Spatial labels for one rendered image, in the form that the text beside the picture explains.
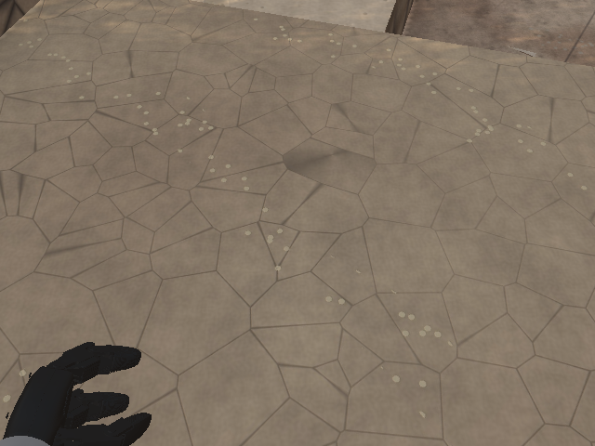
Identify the left robot hand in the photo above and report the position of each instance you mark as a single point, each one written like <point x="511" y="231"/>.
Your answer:
<point x="48" y="409"/>

